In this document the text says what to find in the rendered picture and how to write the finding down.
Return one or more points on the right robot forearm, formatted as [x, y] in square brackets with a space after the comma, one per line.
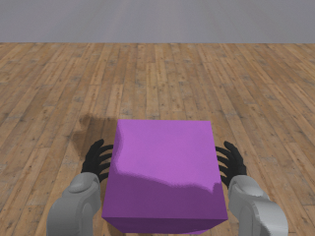
[256, 214]

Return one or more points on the left robot forearm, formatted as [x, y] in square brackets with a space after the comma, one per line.
[72, 214]

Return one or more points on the robot right hand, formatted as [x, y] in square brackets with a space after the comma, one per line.
[234, 163]

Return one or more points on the robot left hand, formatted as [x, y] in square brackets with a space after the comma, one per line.
[93, 160]

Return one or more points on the carton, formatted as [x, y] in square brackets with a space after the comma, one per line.
[164, 178]

